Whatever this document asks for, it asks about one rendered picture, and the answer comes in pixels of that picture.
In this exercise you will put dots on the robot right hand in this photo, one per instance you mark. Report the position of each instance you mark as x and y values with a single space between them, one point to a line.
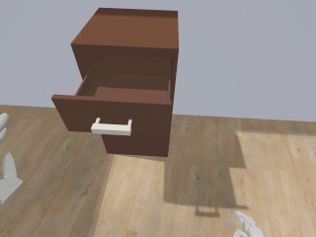
249 225

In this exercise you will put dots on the handle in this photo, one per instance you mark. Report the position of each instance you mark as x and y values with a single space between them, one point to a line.
111 129

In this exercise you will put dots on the drawer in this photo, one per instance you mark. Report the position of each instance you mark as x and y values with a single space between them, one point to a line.
116 93

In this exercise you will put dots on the cabinet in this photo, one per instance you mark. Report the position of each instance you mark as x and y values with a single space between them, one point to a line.
138 37

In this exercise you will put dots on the robot left hand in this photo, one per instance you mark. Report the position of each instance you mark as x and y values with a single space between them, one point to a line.
10 183

